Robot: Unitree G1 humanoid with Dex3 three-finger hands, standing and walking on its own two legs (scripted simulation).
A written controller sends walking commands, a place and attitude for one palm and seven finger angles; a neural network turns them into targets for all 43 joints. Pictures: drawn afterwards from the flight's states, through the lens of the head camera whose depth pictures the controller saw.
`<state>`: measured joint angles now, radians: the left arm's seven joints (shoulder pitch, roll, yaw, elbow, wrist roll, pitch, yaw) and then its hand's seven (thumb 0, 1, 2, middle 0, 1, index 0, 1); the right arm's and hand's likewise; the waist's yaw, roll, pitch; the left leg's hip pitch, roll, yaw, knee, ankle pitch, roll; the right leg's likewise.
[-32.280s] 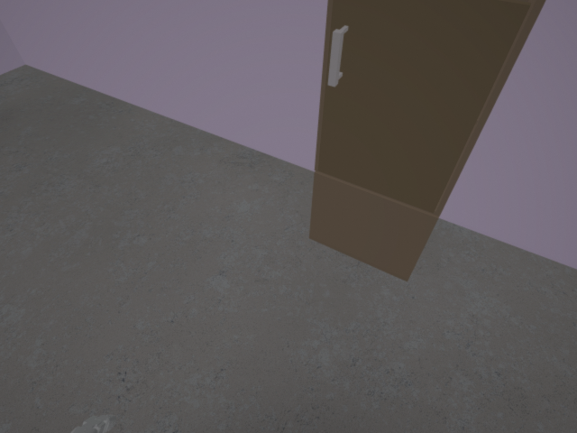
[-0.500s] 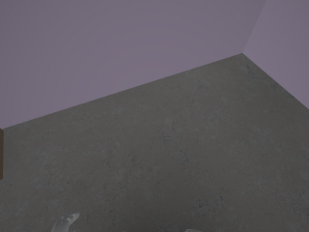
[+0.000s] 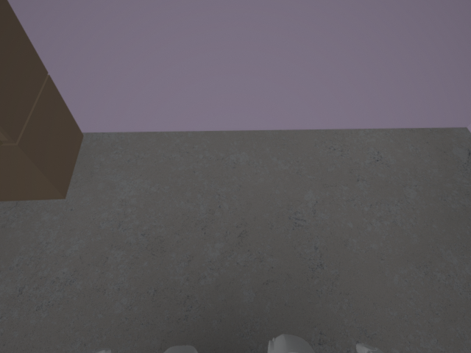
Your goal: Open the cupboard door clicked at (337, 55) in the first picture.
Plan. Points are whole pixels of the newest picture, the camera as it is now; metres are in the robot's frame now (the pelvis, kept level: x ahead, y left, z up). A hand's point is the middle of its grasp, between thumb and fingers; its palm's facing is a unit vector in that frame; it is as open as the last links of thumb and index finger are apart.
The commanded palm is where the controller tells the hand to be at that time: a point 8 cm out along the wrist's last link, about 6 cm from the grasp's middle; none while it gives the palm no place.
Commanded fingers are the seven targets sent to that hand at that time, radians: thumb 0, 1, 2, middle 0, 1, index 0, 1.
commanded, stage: turn to face it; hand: left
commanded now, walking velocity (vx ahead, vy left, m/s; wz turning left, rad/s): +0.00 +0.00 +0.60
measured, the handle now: out of the picture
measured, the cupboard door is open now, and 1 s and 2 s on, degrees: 43 43 43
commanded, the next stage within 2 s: take the last steps up to it in 1.24 s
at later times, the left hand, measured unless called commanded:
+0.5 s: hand out of the picture +0.04 +0.15 -0.15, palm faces +0.30 -0.92 -0.24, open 7.3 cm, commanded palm none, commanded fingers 0.00 0.90 0.90 -0.20 -0.30 -0.20 -0.30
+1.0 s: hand out of the picture +0.02 +0.18 -0.15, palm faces +0.56 -0.77 -0.30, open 7.4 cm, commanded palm none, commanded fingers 0.00 0.90 0.90 -0.20 -0.30 -0.20 -0.30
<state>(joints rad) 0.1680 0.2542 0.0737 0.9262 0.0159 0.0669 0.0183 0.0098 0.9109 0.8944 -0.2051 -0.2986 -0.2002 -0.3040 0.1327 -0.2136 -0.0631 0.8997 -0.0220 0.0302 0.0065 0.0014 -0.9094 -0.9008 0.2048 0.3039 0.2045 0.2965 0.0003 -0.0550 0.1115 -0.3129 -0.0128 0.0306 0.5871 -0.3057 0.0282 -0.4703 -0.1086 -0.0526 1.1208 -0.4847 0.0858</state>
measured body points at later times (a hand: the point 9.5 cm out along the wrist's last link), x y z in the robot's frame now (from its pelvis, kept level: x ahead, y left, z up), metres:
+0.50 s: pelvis +0.02 -0.05 +0.01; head +0.08 -0.04 +0.46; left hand +0.02 +0.20 -0.13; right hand +0.17 -0.27 -0.14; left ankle -0.03 +0.08 -0.68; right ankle +0.02 -0.16 -0.73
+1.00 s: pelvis +0.04 -0.06 +0.00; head +0.09 -0.04 +0.44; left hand -0.01 +0.22 -0.13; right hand +0.24 -0.22 -0.16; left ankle -0.03 +0.06 -0.72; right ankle +0.11 -0.15 -0.73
